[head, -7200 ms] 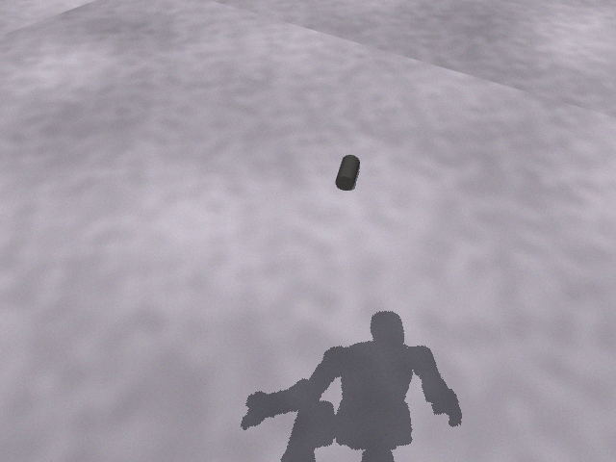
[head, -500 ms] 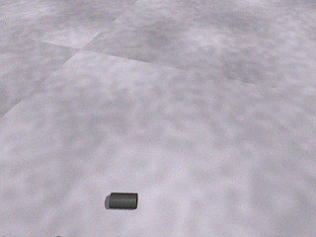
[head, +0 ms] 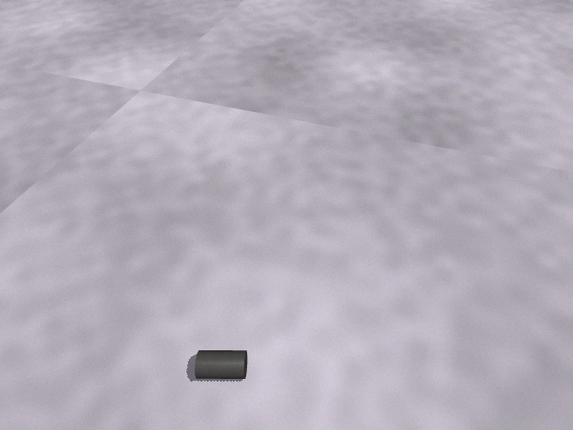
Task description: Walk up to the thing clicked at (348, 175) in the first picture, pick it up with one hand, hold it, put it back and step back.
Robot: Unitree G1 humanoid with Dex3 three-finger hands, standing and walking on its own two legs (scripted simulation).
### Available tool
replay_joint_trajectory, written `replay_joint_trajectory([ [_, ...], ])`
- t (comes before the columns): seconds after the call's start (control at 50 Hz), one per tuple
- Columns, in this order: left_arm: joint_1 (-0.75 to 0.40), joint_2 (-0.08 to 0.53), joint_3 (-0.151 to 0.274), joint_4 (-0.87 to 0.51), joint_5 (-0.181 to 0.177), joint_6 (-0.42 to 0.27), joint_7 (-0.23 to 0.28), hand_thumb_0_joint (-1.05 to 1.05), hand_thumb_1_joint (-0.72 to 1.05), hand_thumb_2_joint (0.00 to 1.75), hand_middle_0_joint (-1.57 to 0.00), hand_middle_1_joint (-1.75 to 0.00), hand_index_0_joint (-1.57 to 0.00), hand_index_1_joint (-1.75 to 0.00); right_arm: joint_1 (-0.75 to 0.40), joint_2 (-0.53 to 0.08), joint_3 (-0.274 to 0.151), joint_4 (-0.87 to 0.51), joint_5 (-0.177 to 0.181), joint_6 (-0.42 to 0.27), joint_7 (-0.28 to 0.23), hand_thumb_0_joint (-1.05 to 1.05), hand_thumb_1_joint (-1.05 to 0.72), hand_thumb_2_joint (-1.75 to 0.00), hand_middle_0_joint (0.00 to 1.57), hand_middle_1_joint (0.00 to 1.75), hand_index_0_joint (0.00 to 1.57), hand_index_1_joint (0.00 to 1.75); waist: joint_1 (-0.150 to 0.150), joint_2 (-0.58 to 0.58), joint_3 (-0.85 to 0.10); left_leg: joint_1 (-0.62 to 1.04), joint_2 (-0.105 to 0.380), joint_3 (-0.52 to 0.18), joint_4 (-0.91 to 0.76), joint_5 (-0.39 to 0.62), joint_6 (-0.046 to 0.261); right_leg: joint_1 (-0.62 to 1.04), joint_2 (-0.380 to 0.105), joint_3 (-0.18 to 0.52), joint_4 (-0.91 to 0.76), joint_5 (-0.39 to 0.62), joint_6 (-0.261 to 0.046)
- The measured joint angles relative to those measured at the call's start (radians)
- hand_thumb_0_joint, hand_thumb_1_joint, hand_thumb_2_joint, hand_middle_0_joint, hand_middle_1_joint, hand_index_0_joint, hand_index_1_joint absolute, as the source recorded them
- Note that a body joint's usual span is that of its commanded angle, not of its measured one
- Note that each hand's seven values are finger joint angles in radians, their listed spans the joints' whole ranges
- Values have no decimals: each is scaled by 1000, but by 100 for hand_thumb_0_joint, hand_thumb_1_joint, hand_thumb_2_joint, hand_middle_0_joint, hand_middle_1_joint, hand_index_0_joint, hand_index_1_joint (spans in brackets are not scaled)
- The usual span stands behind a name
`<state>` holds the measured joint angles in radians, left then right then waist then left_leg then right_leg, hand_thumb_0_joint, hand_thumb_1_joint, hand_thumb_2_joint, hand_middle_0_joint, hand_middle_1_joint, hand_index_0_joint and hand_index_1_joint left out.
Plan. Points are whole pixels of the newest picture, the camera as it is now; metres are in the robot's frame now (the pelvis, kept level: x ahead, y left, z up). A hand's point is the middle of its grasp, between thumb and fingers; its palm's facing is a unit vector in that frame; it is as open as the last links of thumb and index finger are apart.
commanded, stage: stand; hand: left
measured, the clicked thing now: (221, 364) +0.45 +0.23 -0.74
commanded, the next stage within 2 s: none
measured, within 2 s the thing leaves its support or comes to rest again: neither
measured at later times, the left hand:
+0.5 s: hand out of the picture +0.06 +0.24 -0.15, palm faces -0.02 -0.94 -0.35, open 7.4 cm
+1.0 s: hand out of the picture +0.08 +0.23 -0.15, palm faces -0.02 -0.94 -0.34, open 7.4 cm
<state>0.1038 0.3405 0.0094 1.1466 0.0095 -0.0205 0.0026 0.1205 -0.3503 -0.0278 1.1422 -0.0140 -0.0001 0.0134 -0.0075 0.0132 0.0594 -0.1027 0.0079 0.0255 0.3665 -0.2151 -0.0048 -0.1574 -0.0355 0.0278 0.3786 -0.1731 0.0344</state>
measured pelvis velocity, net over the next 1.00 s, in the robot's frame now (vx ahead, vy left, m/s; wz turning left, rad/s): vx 0.00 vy -0.02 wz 0.01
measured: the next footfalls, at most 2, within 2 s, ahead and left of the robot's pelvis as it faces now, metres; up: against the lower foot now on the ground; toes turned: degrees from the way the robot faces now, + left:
none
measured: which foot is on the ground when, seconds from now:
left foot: down 0.00-1.00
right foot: down 0.00-1.00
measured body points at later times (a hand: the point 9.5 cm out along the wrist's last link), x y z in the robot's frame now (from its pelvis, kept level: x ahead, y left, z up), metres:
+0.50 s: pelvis -0.01 -0.02 +0.00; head +0.00 -0.02 +0.45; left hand +0.07 +0.29 -0.13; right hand +0.07 -0.32 -0.14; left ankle -0.01 +0.12 -0.75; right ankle +0.02 -0.14 -0.75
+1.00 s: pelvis +0.00 -0.02 +0.00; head +0.01 -0.02 +0.45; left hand +0.08 +0.28 -0.13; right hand +0.07 -0.32 -0.14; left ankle -0.01 +0.12 -0.75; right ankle +0.02 -0.14 -0.75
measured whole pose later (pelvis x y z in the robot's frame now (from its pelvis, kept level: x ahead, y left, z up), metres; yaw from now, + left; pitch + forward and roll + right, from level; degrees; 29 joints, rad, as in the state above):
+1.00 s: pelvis +0.00 -0.02 +0.00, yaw +1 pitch -2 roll +0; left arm 0.10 0.35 -0.01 1.12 0.01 -0.01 -0.01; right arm 0.11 -0.35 -0.01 1.15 -0.01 -0.01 0.01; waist -0.01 0.00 0.06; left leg -0.11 0.03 0.00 0.33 -0.19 -0.03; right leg -0.16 -0.01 0.00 0.35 -0.16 0.01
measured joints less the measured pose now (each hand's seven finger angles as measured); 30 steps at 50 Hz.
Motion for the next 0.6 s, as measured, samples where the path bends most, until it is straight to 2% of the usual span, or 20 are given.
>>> replay_joint_trajectory([
  [0.24, -34, 1, -11, -16, -5, 10, -5, 1, 90, 90, -20, -30, -20, -30, -44, 4, 11, 5, 5, -12, -8, 1, -91, -89, 20, 30, 20, 30, -3, -16, 11, 12, 0, -8, -52, 39, -9, 5, 0, -8, -30, 24, -6],
  [0.6, 5, 5, -15, -10, 1, 8, -6, 1, 90, 90, -20, -30, -20, -30, -26, -1, 7, 14, 1, -4, 0, 1, -91, -89, 20, 30, 20, 30, 3, -1, 5, -7, 21, -23, -42, 43, -26, -3, 20, -24, -36, 33, -24],
])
